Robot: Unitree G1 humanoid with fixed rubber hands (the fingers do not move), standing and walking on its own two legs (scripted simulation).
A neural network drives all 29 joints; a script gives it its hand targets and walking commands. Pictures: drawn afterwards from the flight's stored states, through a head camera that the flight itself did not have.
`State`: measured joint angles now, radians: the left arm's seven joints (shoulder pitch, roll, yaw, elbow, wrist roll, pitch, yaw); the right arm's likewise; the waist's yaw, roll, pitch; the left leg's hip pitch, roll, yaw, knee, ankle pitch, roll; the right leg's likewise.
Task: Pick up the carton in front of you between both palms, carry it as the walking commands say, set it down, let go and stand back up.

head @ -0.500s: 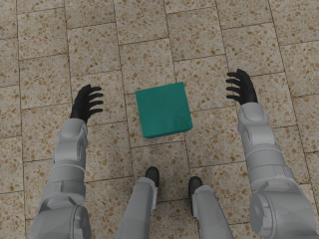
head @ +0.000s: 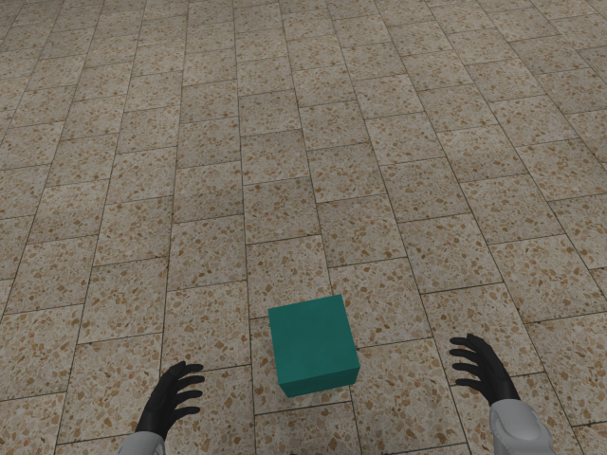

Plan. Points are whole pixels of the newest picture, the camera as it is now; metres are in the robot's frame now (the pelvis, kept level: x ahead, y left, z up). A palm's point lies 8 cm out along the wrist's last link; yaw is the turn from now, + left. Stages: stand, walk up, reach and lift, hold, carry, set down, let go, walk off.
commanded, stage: let go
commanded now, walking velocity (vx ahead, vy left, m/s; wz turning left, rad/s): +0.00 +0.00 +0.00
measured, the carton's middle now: (313, 348) +0.42 +0.06 -0.64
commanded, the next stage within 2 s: stand in 0.62 s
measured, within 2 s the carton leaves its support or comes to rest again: neither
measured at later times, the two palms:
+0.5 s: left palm (161, 426) +0.17 +0.22 -0.06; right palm (547, 446) +0.17 -0.25 -0.06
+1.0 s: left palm (113, 448) +0.15 +0.29 -0.09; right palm out of the picture +0.14 -0.28 -0.07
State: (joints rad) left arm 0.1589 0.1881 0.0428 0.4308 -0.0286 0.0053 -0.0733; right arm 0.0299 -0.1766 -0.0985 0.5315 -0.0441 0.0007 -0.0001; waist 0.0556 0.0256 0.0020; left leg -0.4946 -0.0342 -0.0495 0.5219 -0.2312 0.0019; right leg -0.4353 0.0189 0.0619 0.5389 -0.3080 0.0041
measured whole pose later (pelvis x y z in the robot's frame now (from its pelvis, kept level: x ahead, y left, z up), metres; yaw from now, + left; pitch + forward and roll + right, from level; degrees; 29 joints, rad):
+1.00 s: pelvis +0.02 +0.01 +0.00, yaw -1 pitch +0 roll +0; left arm 0.22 0.35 0.04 0.71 0.04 0.02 0.02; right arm 0.17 -0.33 -0.05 0.77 -0.04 0.01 -0.02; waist 0.00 -0.05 0.01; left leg -0.22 -0.03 -0.02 0.51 -0.29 0.02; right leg -0.14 0.01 0.08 0.47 -0.33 0.02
